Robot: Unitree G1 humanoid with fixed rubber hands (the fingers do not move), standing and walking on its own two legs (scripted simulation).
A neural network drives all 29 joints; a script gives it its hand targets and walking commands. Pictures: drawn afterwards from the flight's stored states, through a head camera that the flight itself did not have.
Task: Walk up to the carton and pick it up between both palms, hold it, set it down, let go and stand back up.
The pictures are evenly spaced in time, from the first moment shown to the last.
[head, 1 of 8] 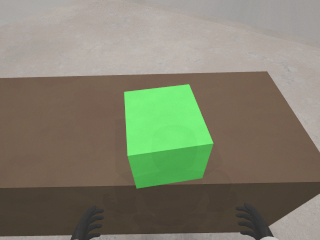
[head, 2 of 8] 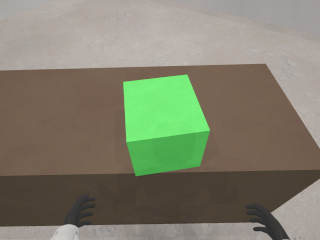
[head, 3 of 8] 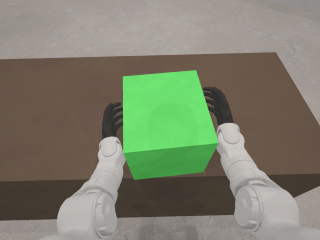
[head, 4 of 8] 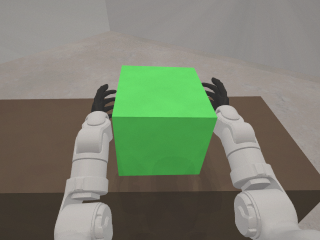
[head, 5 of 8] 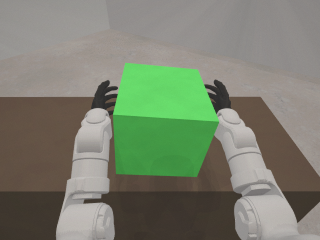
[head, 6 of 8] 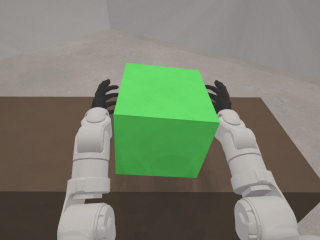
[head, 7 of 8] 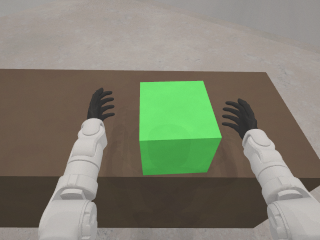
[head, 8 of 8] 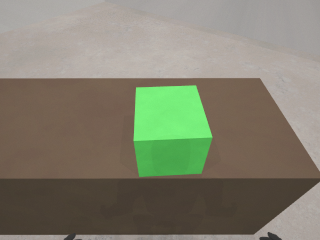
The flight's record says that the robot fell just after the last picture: no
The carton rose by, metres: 0.19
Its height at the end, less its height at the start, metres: +0.00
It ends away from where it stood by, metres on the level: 0.03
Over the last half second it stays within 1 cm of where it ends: yes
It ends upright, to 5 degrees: yes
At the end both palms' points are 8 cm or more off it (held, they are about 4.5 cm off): yes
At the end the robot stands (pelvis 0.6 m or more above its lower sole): yes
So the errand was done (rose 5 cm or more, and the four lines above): yes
